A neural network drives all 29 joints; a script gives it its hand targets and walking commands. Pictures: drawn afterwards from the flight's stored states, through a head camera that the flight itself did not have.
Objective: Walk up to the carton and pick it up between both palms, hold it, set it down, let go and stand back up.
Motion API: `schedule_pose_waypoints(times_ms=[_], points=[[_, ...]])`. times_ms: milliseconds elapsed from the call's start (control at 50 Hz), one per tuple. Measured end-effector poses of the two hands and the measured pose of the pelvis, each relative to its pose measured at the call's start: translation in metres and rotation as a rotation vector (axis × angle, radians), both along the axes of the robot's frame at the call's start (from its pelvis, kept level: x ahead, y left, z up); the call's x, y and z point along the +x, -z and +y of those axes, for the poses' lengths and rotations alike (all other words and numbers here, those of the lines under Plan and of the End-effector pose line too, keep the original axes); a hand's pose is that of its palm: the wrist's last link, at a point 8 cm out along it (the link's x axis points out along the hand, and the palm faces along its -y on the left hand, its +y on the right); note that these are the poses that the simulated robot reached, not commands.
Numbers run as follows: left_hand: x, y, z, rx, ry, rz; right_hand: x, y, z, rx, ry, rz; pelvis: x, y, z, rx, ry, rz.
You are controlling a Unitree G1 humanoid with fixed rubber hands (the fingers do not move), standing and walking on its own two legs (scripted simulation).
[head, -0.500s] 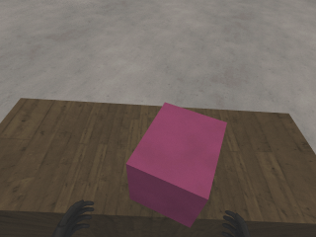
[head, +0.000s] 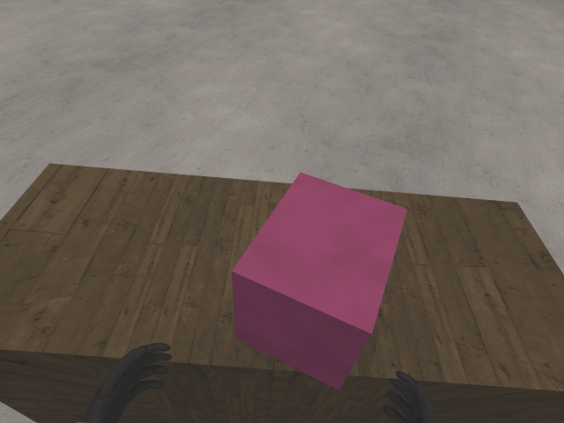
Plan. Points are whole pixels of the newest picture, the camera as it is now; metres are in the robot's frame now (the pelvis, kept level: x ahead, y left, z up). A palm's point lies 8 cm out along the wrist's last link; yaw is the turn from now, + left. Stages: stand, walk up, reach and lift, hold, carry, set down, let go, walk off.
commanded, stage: reach and lift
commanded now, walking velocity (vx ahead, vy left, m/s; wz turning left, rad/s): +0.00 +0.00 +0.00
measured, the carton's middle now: (318, 275) +0.39 -0.05 -0.05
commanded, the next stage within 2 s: none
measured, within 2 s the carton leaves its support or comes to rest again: neither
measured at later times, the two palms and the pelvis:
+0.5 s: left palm (133, 351) +0.22 +0.21 +0.00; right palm (420, 398) +0.19 -0.18 -0.02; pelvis +0.02 +0.00 +0.00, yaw +0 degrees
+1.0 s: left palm (156, 292) +0.29 +0.20 +0.03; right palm (429, 358) +0.23 -0.19 +0.02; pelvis +0.02 +0.00 +0.01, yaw -1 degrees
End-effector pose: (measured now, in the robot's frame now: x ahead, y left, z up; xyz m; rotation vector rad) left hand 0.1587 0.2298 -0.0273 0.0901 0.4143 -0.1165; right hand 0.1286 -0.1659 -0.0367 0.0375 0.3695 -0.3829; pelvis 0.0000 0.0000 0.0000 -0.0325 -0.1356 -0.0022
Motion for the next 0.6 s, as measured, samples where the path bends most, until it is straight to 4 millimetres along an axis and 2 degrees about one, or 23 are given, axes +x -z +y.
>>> schedule_pose_waypoints(times_ms=[180, 440, 600], points=[[0.01, -0.006, 0.001, -0.01, 0.004, -0.027, 0.014, -0.004, 0.004, -0.001, 0.008, -0.02, 0.001, 0.001, 0.003, -0.005, -0.007, 0.003], [0.053, -0.022, -0.011, -0.011, 0.021, -0.055, 0.054, -0.016, -0.008, -0.005, 0.014, -0.057, 0.017, -0.002, 0.003, -0.005, -0.007, 0.021], [0.073, -0.031, -0.022, -0.004, 0.031, -0.054, 0.064, -0.025, -0.016, -0.003, 0.017, -0.069, 0.027, -0.005, -0.001, -0.002, -0.002, 0.027]])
